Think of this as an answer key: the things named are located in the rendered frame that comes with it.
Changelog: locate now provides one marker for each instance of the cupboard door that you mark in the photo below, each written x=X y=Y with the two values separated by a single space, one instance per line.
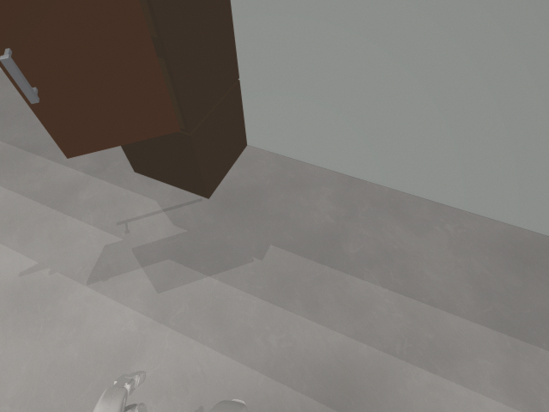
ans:
x=93 y=62

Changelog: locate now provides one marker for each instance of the robot left hand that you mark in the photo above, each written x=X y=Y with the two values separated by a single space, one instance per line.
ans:
x=114 y=398

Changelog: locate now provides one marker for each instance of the handle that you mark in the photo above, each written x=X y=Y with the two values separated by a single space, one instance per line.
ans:
x=21 y=81

